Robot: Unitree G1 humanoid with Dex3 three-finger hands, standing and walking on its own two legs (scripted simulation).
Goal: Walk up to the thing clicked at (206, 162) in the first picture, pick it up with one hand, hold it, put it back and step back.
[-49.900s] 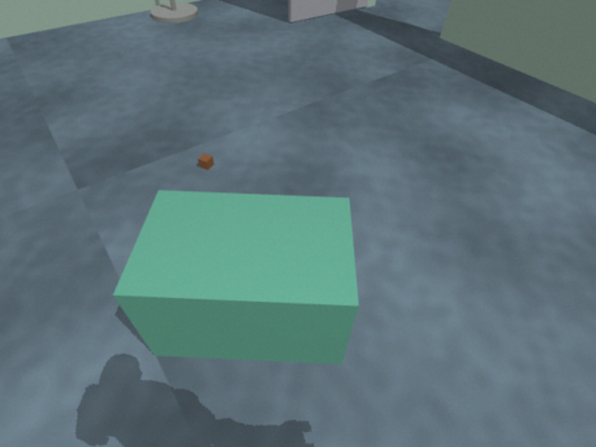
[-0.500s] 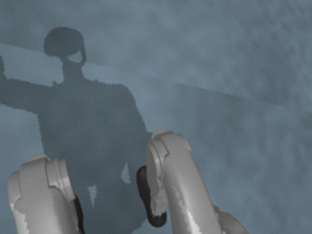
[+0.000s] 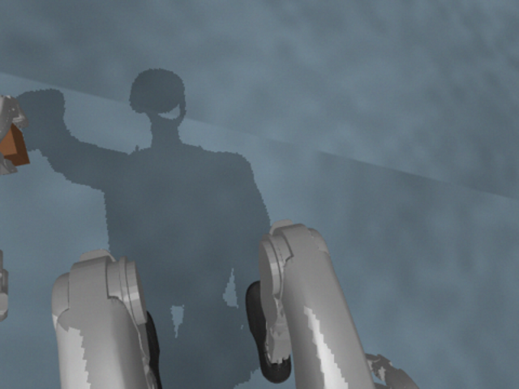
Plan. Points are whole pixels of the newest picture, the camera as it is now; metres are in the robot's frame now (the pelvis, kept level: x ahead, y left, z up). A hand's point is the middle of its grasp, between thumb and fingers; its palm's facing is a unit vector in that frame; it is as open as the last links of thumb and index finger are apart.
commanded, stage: lift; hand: left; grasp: from above
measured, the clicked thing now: out of the picture +0.49 +0.33 -0.17
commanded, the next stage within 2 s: hold in 1.56 s
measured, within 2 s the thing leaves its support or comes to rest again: neither
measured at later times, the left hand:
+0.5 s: hand out of the picture +0.40 +0.33 +0.00, palm faces -0.42 -0.12 -0.90, open 8.6 cm
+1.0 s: hand out of the picture +0.34 +0.30 +0.21, palm faces -0.42 -0.15 -0.89, open 8.5 cm
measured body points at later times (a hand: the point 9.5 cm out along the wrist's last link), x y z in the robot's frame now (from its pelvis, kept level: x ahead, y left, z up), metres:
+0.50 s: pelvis -0.01 +0.00 +0.10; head +0.18 +0.06 +0.50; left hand +0.42 +0.33 +0.05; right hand +0.11 -0.27 -0.02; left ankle +0.08 +0.13 -0.30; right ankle +0.11 -0.13 -0.30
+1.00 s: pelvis +0.02 +0.00 +0.29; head +0.12 +0.03 +0.72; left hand +0.36 +0.30 +0.26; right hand +0.16 -0.24 +0.17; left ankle +0.08 +0.13 -0.30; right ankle +0.10 -0.13 -0.30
